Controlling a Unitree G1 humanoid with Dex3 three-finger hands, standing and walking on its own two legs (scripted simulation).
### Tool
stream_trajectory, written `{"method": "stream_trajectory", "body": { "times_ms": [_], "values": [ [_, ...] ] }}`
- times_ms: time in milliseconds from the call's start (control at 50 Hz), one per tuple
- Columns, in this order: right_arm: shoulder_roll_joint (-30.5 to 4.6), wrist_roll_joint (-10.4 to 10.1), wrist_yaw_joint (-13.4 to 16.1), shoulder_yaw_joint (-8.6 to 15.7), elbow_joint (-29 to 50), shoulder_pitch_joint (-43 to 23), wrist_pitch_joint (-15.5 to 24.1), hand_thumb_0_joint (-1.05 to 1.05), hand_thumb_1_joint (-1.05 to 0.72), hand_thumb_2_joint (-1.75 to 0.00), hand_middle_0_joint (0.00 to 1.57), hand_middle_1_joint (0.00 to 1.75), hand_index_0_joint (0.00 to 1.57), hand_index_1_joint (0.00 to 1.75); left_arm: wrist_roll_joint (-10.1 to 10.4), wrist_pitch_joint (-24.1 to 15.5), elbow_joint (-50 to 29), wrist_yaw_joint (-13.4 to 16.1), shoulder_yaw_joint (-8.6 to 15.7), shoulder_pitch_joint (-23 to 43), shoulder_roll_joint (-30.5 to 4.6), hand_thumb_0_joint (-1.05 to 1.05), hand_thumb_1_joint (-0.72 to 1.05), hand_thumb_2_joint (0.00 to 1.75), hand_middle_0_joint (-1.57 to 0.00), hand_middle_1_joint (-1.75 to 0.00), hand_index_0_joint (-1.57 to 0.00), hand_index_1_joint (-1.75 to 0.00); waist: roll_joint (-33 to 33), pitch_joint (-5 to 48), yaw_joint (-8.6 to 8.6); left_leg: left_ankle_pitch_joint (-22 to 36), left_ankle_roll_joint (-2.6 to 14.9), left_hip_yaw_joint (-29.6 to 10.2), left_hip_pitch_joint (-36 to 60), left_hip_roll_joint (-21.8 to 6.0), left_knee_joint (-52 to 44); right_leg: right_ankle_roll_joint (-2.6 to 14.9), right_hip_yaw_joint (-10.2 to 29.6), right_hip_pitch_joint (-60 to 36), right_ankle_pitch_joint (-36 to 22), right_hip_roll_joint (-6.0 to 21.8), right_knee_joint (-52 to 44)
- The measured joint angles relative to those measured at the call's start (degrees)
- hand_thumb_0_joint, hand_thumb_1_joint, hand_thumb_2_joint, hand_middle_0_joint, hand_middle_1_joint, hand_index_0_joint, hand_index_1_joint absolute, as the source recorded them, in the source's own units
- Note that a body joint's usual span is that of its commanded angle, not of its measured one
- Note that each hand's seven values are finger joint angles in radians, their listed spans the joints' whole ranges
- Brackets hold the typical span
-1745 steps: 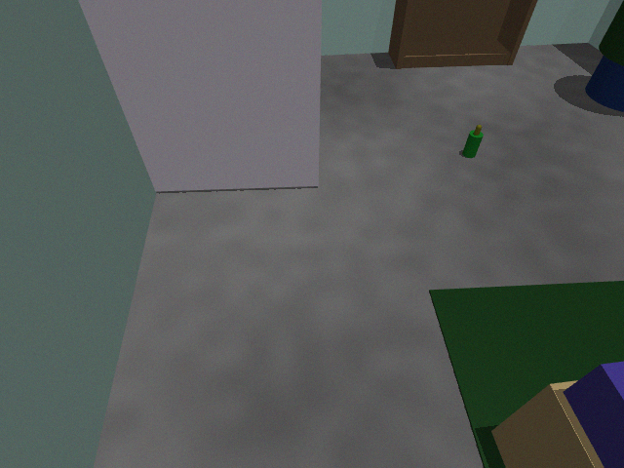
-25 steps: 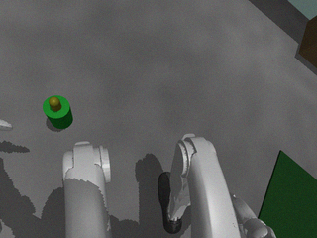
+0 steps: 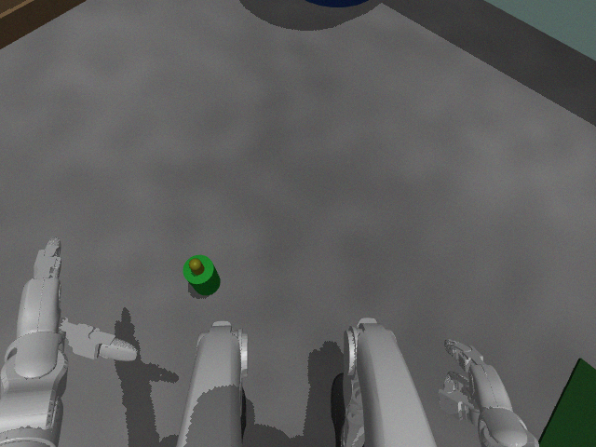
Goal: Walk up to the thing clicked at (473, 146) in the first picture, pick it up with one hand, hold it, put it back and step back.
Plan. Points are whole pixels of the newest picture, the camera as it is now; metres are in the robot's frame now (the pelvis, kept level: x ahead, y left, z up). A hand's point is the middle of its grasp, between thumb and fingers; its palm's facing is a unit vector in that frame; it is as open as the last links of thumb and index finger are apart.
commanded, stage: home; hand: left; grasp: from the side
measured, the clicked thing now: (201, 273) +0.44 +0.21 -0.44
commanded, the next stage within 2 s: none
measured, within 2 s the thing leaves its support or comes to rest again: neither
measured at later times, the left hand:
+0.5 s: hand (79, 334) +0.25 +0.20 +0.11, palm faces +0.14 -0.94 -0.32, open 17.4 cm
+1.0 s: hand (68, 360) +0.23 +0.19 +0.13, palm faces +0.16 -0.95 -0.28, open 17.4 cm
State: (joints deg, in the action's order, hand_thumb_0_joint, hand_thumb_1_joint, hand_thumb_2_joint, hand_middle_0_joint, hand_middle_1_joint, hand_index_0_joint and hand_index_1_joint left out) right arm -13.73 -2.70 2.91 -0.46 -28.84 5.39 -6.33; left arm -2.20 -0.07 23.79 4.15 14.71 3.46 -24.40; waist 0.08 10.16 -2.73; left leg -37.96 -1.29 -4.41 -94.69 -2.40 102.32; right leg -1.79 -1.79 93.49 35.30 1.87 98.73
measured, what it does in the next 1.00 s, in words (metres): rises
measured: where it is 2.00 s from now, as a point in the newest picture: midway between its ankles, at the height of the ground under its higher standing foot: (289, 445)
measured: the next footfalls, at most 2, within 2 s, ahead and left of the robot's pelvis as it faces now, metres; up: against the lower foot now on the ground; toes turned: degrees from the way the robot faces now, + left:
none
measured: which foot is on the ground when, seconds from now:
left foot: down 0.00-1.00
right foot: down 0.00-1.00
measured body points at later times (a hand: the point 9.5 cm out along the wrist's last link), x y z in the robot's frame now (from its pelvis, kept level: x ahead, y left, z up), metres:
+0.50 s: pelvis +0.07 +0.00 +0.17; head +0.10 +0.02 +0.62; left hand +0.24 +0.25 +0.13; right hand +0.22 -0.24 +0.09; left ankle +0.06 +0.13 -0.49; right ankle +0.08 -0.14 -0.49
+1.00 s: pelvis +0.07 +0.00 +0.19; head +0.09 +0.01 +0.64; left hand +0.22 +0.24 +0.15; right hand +0.24 -0.23 +0.12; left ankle +0.06 +0.13 -0.49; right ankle +0.08 -0.14 -0.49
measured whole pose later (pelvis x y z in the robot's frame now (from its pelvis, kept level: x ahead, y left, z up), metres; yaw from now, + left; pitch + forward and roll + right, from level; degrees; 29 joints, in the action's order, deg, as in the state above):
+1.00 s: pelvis +0.07 +0.00 +0.19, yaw +3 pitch +8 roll -2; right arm -11.4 -0.7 10.0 -1.7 -28.6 15.5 6.4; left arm 0.5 15.8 -0.9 8.7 -0.6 -26.7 -11.5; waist -1.7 6.2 -1.2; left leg -28.1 -1.2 -2.3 -35.7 -2.9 55.8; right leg -1.7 -2.9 34.2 25.7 1.8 52.1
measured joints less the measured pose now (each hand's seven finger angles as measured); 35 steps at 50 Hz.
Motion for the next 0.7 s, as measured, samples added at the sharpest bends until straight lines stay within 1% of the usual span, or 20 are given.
{"method": "stream_trajectory", "body": {
  "times_ms": [120,240,360,480,580,700],
  "values": [
    [-0.2,-0.2,1.7,0.3,0.6,1.4,2.6,0.0,-0.9,-0.9,0.2,0.3,0.21,0.3,1.3,3.8,-2.6,1.7,-3.8,-4.9,3.6,-0.01,-0.52,0.07,-0.06,-0.06,-0.06,-0.06,-0.4,-0.1,0.22,1.3,-0.44,0.4,12.3,-0.3,-10.3,0.6,-0.5,-12.1,-0.9,0.0,-9.7],
    [0.5,-0.2,3.6,-0.1,0.5,4.4,4.6,0.01,-0.9,-0.9,0.2,0.3,0.21,0.3,2.1,7.7,-6.8,3.6,-7.3,-10.9,6.9,-0.01,-0.5,0.08,-0.06,-0.06,-0.06,-0.06,-0.3,-0.4,0.2,3.1,-0.64,0.7,25.0,-0.5,-20.6,0.81,-1.0,-24.9,-2.5,-0.1,-19.9],
    [1.6,-0.1,5.4,-0.7,0.5,7.9,6.0,0.01,-0.9,-0.91,0.2,0.3,0.21,0.3,2.8,11.5,-12.5,5.2,-10.7,-17.6,9.1,-0.01,-0.51,0.07,-0.06,-0.06,-0.06,-0.06,-0.6,-0.7,0.06,5.2,-0.46,1.1,37.4,-0.7,-30.4,0.62,-1.2,-37.5,-4.7,-0.2,-30.0],
    [2.2,0.3,7.0,-1.2,1.1,10.7,7.4,0.01,-0.9,-0.9,0.2,0.3,0.21,0.3,3.3,14.6,-19.9,6.0,-13.9,-25.2,10.6,-0.01,-0.52,0.06,-0.06,-0.05,-0.06,-0.06,-1.7,-0.5,0.12,7.0,0.03,1.9,47.9,-0.7,-38.5,0.18,-0.9,-48.1,-6.9,-0.3,-38.6],
    [2.5,0.7,7.6,-1.3,1.9,11.5,8.7,0.01,-0.9,-0.9,0.2,0.3,0.21,0.3,3.3,15.6,-24.8,6.0,-15.5,-29.8,11.6,-0.01,-0.55,0.05,-0.06,-0.05,-0.06,-0.05,-2.4,-0.4,0.52,7.8,0.33,2.4,53.6,-0.6,-42.2,-0.15,-0.7,-53.8,-7.9,-0.2,-42.6],
    [2.5,1.1,7.5,-1.3,2.3,10.7,10.4,0.01,-0.9,-0.9,0.2,0.3,0.21,0.3,3.2,15.8,-26.5,5.3,-15.8,-31.7,12.3,-0.01,-0.57,0.04,-0.05,-0.05,-0.05,-0.05,-2.3,-1.7,1.26,8.6,0.43,2.5,57.0,-0.5,-44.4,-0.29,-0.7,-57.3,-8.7,-0.1,-44.8]
  ]
}}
